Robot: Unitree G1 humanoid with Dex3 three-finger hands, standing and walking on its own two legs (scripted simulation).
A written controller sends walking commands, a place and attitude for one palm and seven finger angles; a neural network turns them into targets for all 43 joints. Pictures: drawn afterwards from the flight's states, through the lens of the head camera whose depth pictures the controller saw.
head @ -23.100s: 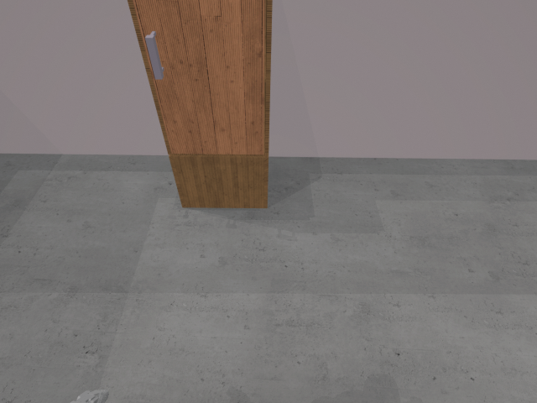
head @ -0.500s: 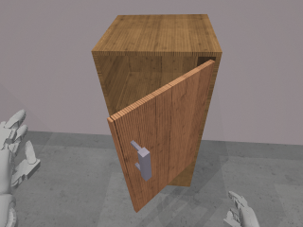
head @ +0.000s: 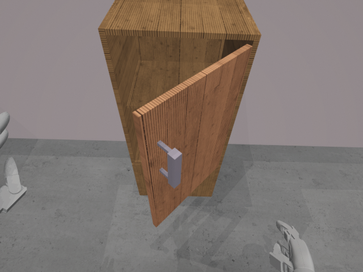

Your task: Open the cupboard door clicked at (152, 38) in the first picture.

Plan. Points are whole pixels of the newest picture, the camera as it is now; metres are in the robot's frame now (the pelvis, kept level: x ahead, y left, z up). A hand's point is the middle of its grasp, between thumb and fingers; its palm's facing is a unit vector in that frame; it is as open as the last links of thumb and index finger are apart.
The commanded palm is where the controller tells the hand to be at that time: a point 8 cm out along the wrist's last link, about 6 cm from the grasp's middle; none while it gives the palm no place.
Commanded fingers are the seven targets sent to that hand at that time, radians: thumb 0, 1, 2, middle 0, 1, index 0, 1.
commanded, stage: step back with the hand held close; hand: left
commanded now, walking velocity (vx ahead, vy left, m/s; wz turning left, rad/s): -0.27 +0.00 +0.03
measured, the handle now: (168, 164) +0.35 +0.06 +0.03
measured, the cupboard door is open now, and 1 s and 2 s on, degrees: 47 47 47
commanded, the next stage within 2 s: stop stepping back and stand still in 0.54 s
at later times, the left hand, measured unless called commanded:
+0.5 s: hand out of the picture +0.10 +0.30 +0.18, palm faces +0.49 -0.75 -0.45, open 7.4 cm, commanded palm +0.03 +0.32 +0.18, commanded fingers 0.00 0.90 0.90 -0.20 -0.30 -0.20 -0.30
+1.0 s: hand out of the picture +0.03 +0.26 +0.17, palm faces +0.45 -0.78 -0.44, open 7.4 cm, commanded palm -0.03 +0.28 +0.18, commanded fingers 0.00 0.90 0.90 -0.20 -0.30 -0.20 -0.30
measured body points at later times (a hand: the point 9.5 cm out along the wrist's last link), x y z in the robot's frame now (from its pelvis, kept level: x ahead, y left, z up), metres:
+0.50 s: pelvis -0.10 +0.02 +0.00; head -0.06 +0.05 +0.45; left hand +0.07 +0.34 +0.20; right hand +0.08 -0.20 -0.08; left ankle -0.01 +0.10 -0.73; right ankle -0.10 -0.13 -0.66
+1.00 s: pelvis -0.18 -0.01 -0.01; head -0.19 -0.01 +0.44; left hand +0.00 +0.30 +0.19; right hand -0.05 -0.28 -0.10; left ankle -0.16 +0.09 -0.74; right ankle -0.29 -0.11 -0.73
